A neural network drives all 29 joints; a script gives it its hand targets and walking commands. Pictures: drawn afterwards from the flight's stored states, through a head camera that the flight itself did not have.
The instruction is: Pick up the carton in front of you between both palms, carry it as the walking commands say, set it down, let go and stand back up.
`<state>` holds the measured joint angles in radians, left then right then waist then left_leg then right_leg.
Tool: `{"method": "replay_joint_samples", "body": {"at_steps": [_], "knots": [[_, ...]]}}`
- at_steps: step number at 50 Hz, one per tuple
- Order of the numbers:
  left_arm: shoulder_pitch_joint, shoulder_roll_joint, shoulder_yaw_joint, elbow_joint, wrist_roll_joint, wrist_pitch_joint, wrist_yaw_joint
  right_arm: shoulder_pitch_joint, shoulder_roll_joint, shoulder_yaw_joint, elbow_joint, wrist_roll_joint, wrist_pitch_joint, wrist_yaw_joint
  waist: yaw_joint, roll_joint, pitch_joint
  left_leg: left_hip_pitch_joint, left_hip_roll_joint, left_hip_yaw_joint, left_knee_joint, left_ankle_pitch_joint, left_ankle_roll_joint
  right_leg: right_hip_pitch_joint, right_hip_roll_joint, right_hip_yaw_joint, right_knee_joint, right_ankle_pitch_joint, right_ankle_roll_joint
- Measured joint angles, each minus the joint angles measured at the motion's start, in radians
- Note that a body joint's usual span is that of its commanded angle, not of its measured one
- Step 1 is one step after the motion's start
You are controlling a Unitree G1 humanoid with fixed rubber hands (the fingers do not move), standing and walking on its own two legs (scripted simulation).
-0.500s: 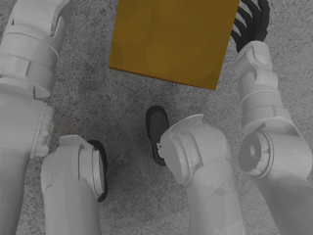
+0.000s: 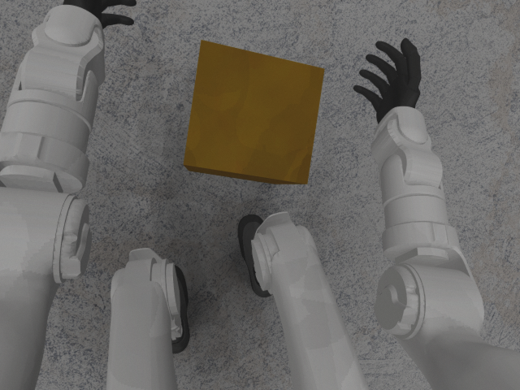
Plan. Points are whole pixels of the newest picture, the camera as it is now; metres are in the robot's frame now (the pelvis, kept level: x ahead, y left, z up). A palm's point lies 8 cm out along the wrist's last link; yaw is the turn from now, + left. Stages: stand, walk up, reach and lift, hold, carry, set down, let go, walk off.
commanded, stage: set down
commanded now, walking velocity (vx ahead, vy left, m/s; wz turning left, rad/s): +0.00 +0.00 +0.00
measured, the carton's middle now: (245, 128) +0.48 -0.12 -0.36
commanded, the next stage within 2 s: let go in 0.42 s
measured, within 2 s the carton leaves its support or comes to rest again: neither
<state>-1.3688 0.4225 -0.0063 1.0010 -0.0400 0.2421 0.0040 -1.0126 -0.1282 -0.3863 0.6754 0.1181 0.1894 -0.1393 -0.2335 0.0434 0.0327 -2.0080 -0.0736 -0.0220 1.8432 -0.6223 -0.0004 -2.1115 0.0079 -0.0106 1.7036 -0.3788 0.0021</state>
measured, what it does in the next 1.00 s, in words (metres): rises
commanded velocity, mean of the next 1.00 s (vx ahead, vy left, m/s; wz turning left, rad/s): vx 0.00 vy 0.00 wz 0.00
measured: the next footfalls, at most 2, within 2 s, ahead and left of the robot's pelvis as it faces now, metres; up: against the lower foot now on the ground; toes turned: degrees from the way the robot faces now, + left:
none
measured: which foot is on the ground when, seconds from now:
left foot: down 0.00-1.00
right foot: down 0.00-1.00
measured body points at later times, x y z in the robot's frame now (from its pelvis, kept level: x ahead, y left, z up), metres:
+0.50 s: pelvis +0.03 +0.00 +0.13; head +0.32 -0.01 +0.48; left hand +0.60 +0.07 +0.04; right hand +0.44 -0.30 +0.04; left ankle +0.07 +0.11 -0.45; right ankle +0.14 -0.12 -0.45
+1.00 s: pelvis +0.09 -0.03 +0.25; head +0.25 -0.04 +0.67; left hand +0.43 +0.12 +0.15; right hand +0.33 -0.28 +0.16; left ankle +0.07 +0.11 -0.45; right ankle +0.14 -0.11 -0.45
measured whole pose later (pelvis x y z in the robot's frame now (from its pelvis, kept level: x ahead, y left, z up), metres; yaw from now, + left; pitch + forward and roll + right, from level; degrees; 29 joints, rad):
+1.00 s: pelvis +0.09 -0.03 +0.25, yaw +0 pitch +22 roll +1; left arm -0.30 0.08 0.16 0.61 0.11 0.07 0.12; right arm -0.10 -0.20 -0.07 0.47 0.00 0.05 0.11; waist -0.14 -0.01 -0.03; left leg -0.75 -0.03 -0.06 0.75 -0.38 -0.03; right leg -0.88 0.03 0.00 0.74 -0.24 -0.04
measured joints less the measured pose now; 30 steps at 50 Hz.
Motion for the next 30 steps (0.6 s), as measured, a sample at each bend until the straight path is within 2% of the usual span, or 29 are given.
{"method": "replay_joint_samples", "body": {"at_steps": [6, 13, 25, 30], "knots": [[0.058, -0.036, 0.002, -0.061, 0.025, 0.041, 0.002, 0.072, -0.008, -0.025, -0.042, 0.003, 0.023, 0.033, -0.003, 0.018, -0.062, 0.066, -0.007, -0.012, -0.129, 0.03, 0.006, 0.081, -0.008, -0.004, -0.127, 0.011, 0.007], [0.088, -0.074, 0.058, -0.038, 0.069, 0.037, 0.004, 0.104, -0.013, -0.035, -0.032, -0.014, 0.021, 0.073, -0.007, 0.037, -0.125, 0.168, -0.001, -0.005, -0.284, 0.068, 0.017, 0.186, -0.003, 0.011, -0.279, 0.042, 0.017], [0.17, -0.101, 0.098, -0.039, 0.109, 0.016, -0.01, 0.163, 0.023, -0.064, -0.039, -0.072, 0.006, 0.107, -0.002, 0.025, -0.147, 0.37, 0.002, -0.012, -0.544, 0.156, 0.009, 0.392, -0.005, 0.016, -0.522, 0.111, 0.009], [0.277, -0.153, 0.148, -0.083, 0.148, -0.005, 0.006, 0.256, 0.024, -0.031, -0.059, -0.1, -0.011, 0.139, 0.014, 0.014, -0.162, 0.473, 0.007, -0.018, -0.644, 0.182, 0.0, 0.491, -0.002, 0.015, -0.611, 0.13, -0.001]]}}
